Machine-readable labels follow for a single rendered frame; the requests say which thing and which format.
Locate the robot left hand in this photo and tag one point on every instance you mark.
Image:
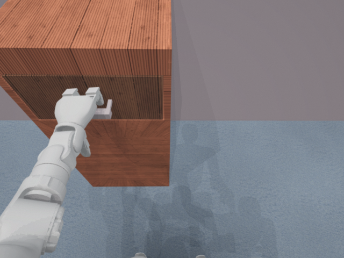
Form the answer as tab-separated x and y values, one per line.
77	109

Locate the cabinet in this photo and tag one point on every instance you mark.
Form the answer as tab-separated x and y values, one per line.
97	37

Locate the left robot forearm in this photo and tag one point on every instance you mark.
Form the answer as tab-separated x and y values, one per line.
48	179

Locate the drawer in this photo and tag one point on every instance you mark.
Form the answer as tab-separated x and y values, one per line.
133	96

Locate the robot left upper arm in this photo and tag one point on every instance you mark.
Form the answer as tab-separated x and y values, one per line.
31	229

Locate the handle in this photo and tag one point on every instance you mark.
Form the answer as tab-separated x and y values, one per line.
104	113

